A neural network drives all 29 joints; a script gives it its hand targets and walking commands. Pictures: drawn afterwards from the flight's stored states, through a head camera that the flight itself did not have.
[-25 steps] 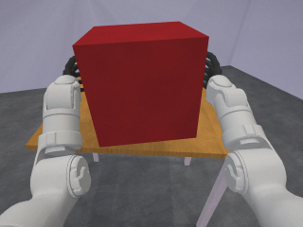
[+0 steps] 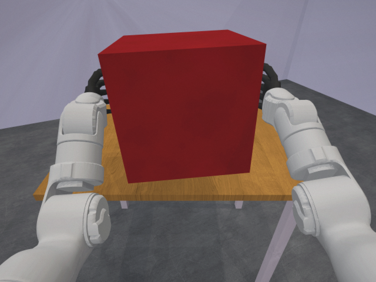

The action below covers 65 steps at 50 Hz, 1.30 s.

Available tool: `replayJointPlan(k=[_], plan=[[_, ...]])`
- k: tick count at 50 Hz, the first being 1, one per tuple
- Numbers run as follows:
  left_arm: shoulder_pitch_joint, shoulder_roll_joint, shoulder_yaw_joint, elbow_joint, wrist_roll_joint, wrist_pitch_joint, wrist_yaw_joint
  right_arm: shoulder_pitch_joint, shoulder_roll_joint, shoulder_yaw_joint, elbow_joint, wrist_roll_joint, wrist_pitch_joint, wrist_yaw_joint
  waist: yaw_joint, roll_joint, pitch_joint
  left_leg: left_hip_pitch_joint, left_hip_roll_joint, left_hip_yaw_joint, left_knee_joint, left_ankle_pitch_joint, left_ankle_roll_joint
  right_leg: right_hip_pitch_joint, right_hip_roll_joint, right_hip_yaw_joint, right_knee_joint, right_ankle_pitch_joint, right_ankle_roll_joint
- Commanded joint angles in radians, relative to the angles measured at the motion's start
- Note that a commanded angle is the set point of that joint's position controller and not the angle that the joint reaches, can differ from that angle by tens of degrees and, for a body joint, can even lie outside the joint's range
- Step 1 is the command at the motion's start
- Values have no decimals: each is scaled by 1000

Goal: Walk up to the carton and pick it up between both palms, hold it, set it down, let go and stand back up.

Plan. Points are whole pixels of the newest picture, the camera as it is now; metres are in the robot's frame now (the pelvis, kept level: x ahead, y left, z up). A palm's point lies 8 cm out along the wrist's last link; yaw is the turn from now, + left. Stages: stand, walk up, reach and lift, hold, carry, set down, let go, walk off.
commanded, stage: reach and lift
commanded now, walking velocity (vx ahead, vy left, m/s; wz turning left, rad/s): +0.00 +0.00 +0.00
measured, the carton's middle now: (182, 99) +0.46 -0.02 +0.25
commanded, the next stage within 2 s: hold in 0.08 s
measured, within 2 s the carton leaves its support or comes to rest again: neither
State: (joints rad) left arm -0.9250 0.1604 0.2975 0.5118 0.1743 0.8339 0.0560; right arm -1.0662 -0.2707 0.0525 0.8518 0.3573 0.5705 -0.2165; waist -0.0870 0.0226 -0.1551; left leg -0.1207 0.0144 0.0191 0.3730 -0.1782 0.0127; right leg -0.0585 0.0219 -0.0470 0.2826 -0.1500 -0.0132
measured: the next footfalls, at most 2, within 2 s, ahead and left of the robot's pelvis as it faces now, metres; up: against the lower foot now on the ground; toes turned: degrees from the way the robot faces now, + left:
none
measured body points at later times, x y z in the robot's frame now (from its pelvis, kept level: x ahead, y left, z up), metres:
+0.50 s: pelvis +0.01 -0.01 +0.00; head -0.09 +0.01 +0.44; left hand +0.39 +0.19 +0.31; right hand +0.39 -0.17 +0.33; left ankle +0.02 +0.11 -0.75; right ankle +0.01 -0.11 -0.75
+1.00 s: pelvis -0.02 -0.01 +0.00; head -0.12 -0.02 +0.44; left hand +0.37 +0.17 +0.35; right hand +0.37 -0.19 +0.35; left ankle +0.02 +0.11 -0.75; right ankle +0.01 -0.11 -0.75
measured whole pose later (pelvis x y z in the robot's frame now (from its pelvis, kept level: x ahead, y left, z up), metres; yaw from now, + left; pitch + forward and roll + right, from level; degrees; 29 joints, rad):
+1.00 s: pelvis -0.02 -0.01 +0.00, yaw +0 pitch +0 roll -1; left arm -1.17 0.26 0.30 0.78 0.11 0.84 0.05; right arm -1.32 -0.30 0.02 1.05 0.33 0.68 -0.19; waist -0.03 0.06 -0.27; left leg -0.25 0.02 0.00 0.38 -0.14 0.00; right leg -0.19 0.04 -0.02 0.30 -0.11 -0.02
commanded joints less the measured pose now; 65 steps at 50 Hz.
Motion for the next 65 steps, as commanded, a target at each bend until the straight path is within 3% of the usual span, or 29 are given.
replayJointPlan(k=[1, 3, 4, 6, 7, 10, 12, 13, 15, 20, 23, 24, 26, 28, 29, 30, 31, 36, 38, 40, 43, 44, 49, 50, 55, 60, 61, 64, 65], plan=[[-994, -526, -287, -240, -249, -90, -168, -962, 700, 135, -358, 192, -18, 206, 41, -30, -386, 64, -32, -48, -37, 197, -19, 52, 47, 42, -13, 201, 33], [-996, -523, -292, -261, -269, -88, -169, -949, 696, 127, -373, 203, -1, 195, 15, -40, -420, 62, -34, -50, -19, 202, -9, 88, 45, 55, -6, 262, 42], [-988, -510, -282, -270, -271, -87, -169, -942, 697, 137, -393, 211, 6, 191, 33, -55, -419, 60, -31, -57, -15, 225, -9, 91, 49, 51, 6, 296, 40], [-1016, -495, -301, -287, -276, -76, -168, -934, 684, 123, -362, 213, 24, 179, 14, -18, -430, 58, -40, -54, -8, 221, -21, 96, 41, 69, 12, 325, 45], [-1004, -510, -303, -303, -287, -68, -170, -960, 692, 141, -431, 228, 23, 173, 16, -13, -478, 81, -42, -61, 2, 265, -25, 113, 37, 77, 16, 380, 48], [-949, -462, -241, -222, -234, -47, -196, -862, 628, 93, -289, 207, 62, 163, 8, -3, -328, 49, -43, -62, -18, 233, -29, 83, 25, 82, -4, 363, 49], [-897, -458, -247, -202, -220, -24, -217, -827, 581, 80, -270, 203, 77, 156, -5, 27, -302, 38, -34, -61, -28, 248, -43, 128, 32, 82, -7, 369, 42], [-892, -455, -252, -202, -219, -17, -224, -833, 557, 82, -278, 206, 80, 155, -9, 45, -327, 47, -38, -57, -26, 247, -52, 133, 33, 75, -10, 358, 39], [-913, -456, -252, -206, -230, -13, -239, -882, 565, 92, -333, 209, 86, 146, -12, 14, -318, 33, -41, -52, -23, 245, -51, 132, 32, 74, -8, 357, 40], [-976, -513, -302, -235, -281, -20, -233, -927, 560, 68, -378, 225, 87, 150, -35, 82, -359, 60, -32, -71, -2, 318, -74, 76, 39, 76, -13, 353, 24], [-979, -524, -334, -306, -291, -18, -222, -894, 545, 75, -400, 249, 90, 156, -50, 139, -423, 124, -28, -75, 31, 404, -104, 84, 47, 68, -5, 391, 12], [-985, -535, -355, -347, -313, -17, -218, -910, 538, 78, -445, 258, 88, 157, -56, 129, -464, 138, -25, -84, 39, 432, -106, 82, 53, 69, 1, 418, 12], [-973, -506, -299, -284, -287, -1, -225, -920, 530, 68, -388, 240, 104, 158, -32, 78, -400, 88, -31, -77, 10, 351, -86, 86, 46, 65, -12, 365, 19], [-978, -514, -304, -295, -291, -1, -220, -949, 538, 77, -406, 240, 100, 168, -20, 89, -408, 60, -25, -79, -8, 320, -79, 93, 47, 65, -9, 312, 13], [-1001, -501, -306, -297, -279, -4, -213, -938, 536, 68, -352, 233, 106, 175, -23, 92, -388, 55, -20, -83, -12, 301, -78, 77, 47, 68, -13, 282, 8], [-991, -495, -266, -222, -262, 2, -214, -967, 532, 63, -343, 220, 104, 184, 0, 74, -327, 22, -18, -78, -31, 239, -76, 43, 47, 59, -24, 220, 8], [-999, -494, -262, -235, -260, -4, -209, -998, 562, 90, -354, 239, 97, 194, 27, 59, -354, 13, -17, -75, -32, 237, -61, 55, 47, 60, -18, 224, 13], [-1048, -456, -222, -93, -249, -19, -192, -1055, 578, 75, -239, 215, 95, 221, 65, 7, -305, -68, -15, -68, -78, 38, -18, 5, 31, 81, -38, 74, 17], [-1073, -465, -199, -52, -259, -35, -189, -1115, 621, 74, -270, 209, 77, 223, 87, -29, -342, -104, -21, -64, -71, -5, -4, 21, 22, 93, -41, 51, 20], [-1118, -443, -181, 10, -261, -55, -187, -1120, 638, 50, -188, 195, 76, 228, 86, -55, -321, -119, -17, -67, -82, -64, 13, -32, 13, 103, -52, -20, 19], [-1164, -456, -188, 30, -283, -83, -190, -1101, 654, 19, -138, 179, 67, 223, 64, -58, -366, -90, -17, -72, -66, -44, 8, -45, 15, 113, -52, -3, 16], [-1135, -439, -152, 91, -270, -82, -195, -1097, 649, 9, -107, 170, 72, 220, 70, -85, -333, -110, -19, -68, -73, -67, 13, -42, 16, 113, -61, -21, 22], [-1163, -438, -148, 108, -277, -101, -210, -1094, 607, -47, -78, 147, 64, 201, 32, -27, -355, -90, -27, -75, -64, -56, -6, -49, 9, 112, -56, -33, 20], [-1125, -435, -128, 136, -268, -104, -215, -1095, 618, -31, -104, 151, 60, 198, 49, -57, -361, -106, -26, -75, -62, -40, 3, -29, 6, 114, -63, -20, 28], [-1118, -469, -142, 168, -277, -117, -228, -1146, 592, -43, -143, 144, 47, 180, 20, -25, -360, -101, -29, -81, -67, -9, -11, -14, 11, 105, -59, 17, 16], [-1168, -500, -242, -39, -337, -133, -206, -1108, 621, 23, -219, 209, 47, 175, 3, 61, -475, -38, -28, -90, -40, 157, -36, 54, 29, 96, -24, 177, 12], [-1145, -507, -227, -19, -329, -119, -205, -1127, 615, 28, -255, 217, 53, 172, 5, 44, -465, -38, -36, -83, -31, 181, -34, 64, 29, 99, -27, 204, 16], [-1072, -478, -193, 2, -288, -101, -211, -1030, 581, 15, -180, 204, 67, 169, 9, 44, -375, -15, -38, -78, -49, 143, -31, 17, 15, 94, -44, 167, 20], [-1079, -488, -213, -68, -298, -99, -212, -1022, 570, 20, -201, 222, 65, 171, 12, 66, -420, 13, -33, -85, -48, 164, -42, 29, 28, 85, -38, 176, 14]])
